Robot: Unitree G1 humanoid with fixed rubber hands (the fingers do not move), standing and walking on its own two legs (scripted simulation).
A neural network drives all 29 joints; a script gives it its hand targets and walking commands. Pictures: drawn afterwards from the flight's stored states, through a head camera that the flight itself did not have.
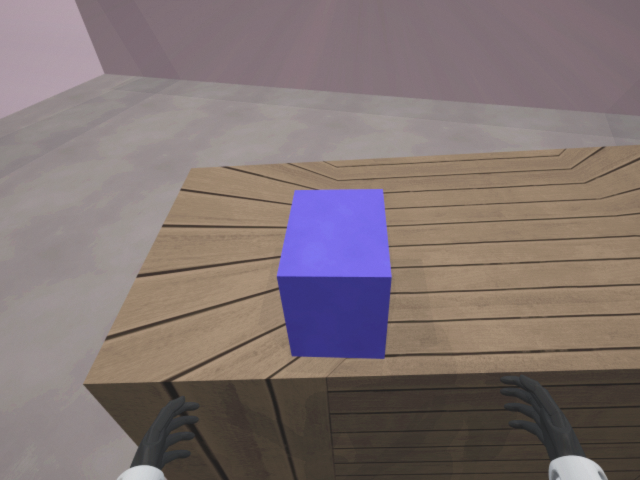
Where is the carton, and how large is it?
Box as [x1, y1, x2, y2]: [277, 189, 391, 358]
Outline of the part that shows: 382,189 295,190 277,272 277,280 292,355 384,358 391,276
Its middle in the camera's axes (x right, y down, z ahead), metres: +0.03 +0.06 +0.69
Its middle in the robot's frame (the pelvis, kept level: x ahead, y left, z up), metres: +0.49 -0.01 -0.02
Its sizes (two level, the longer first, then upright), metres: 0.222 0.162 0.203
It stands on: a pedestal, 0.66 m high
